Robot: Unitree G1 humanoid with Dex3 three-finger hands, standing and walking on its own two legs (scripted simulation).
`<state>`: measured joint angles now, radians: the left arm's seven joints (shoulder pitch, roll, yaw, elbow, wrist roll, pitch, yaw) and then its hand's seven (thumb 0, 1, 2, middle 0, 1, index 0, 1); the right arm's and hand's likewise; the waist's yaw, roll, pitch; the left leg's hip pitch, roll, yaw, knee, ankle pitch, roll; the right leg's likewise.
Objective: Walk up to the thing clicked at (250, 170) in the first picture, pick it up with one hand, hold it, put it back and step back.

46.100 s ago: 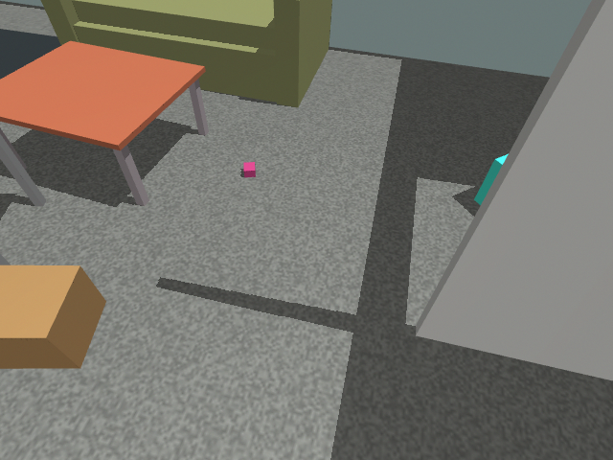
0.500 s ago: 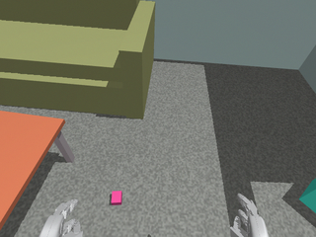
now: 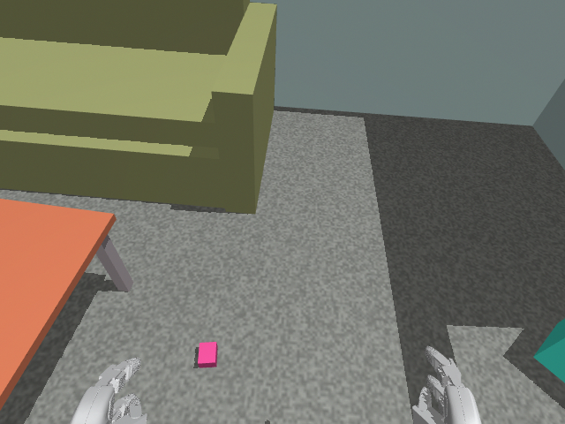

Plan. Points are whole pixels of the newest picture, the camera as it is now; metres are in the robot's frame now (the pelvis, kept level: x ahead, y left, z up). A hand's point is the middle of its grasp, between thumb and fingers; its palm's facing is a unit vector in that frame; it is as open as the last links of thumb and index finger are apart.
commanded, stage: home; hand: left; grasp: from above
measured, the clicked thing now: (208, 354) +0.47 +0.21 -0.69
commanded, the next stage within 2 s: stand in 0.10 s
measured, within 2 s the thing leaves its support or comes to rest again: neither
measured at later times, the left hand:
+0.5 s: hand out of the picture +0.10 +0.23 -0.10, palm faces +0.02 -0.94 -0.34, open 7.4 cm
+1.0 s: hand out of the picture +0.04 +0.24 -0.10, palm faces +0.02 -0.94 -0.33, open 7.4 cm
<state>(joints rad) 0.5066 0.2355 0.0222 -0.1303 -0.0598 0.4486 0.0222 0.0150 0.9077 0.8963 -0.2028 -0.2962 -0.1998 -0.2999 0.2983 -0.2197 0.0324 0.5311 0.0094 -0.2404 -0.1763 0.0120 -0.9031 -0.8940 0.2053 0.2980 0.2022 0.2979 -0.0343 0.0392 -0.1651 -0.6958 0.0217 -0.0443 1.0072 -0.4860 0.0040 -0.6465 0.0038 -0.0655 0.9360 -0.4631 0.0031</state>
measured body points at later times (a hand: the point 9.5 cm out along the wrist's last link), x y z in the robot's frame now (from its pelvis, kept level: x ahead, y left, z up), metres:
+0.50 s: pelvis -0.01 +0.00 +0.03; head +0.00 +0.00 +0.48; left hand +0.10 +0.28 -0.08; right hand +0.10 -0.28 -0.08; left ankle +0.01 +0.11 -0.68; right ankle +0.00 -0.13 -0.68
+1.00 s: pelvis -0.01 +0.00 +0.06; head -0.01 -0.01 +0.51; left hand +0.04 +0.29 -0.07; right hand +0.06 -0.27 -0.08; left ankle +0.01 +0.11 -0.68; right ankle +0.00 -0.13 -0.68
